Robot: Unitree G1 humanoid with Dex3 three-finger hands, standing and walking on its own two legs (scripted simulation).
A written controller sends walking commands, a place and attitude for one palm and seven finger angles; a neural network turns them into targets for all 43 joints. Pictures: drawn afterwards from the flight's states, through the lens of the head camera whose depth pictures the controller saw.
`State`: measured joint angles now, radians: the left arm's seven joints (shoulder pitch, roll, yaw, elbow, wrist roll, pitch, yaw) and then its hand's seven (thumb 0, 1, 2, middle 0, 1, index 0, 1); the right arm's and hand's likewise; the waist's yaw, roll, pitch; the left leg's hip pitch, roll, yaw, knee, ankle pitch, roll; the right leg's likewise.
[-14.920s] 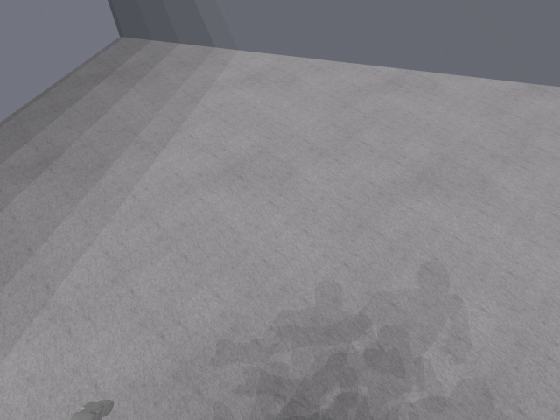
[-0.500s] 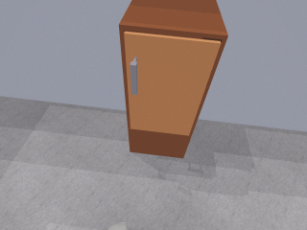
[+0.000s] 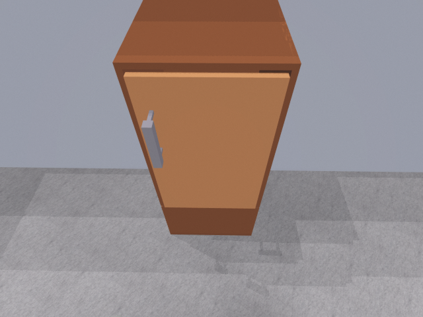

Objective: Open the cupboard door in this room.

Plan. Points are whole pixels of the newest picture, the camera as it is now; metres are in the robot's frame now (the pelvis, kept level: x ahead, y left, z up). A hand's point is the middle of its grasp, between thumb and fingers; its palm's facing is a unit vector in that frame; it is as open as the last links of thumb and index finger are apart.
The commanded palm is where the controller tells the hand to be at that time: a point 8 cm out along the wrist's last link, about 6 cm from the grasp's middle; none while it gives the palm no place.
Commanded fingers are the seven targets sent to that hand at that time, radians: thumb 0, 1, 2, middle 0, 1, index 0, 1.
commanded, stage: come to a stop and stand still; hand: left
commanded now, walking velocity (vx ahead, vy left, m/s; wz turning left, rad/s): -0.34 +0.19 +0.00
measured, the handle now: (154, 140) +0.52 +0.17 -0.01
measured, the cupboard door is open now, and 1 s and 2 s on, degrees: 0 0 0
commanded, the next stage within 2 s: look again from close up in 0.90 s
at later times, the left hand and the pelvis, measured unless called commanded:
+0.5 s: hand out of the picture +0.01 +0.27 -0.16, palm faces +0.10 -0.96 -0.27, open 7.4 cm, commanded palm none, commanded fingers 0.00 0.90 0.90 -0.20 -0.30 -0.20 -0.30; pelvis -0.03 +0.05 +0.00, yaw +1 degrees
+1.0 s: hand out of the picture -0.04 +0.21 -0.16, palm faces +0.08 -0.98 -0.18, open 7.3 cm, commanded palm none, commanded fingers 0.00 0.90 0.90 -0.20 -0.30 -0.20 -0.30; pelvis -0.05 +0.04 +0.01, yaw +1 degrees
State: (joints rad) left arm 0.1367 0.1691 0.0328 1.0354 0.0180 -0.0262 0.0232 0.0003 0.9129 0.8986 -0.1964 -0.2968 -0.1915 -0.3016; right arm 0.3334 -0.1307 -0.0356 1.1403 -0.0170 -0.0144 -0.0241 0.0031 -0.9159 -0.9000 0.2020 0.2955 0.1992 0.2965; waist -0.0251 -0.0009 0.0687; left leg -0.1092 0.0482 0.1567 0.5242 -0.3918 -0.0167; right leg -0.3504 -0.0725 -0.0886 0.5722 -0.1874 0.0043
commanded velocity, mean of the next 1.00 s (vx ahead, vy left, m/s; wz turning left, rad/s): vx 0.00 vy -0.04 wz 0.00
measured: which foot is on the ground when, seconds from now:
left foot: up 0.00-0.32, down 0.34-1.00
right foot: down 0.00-1.00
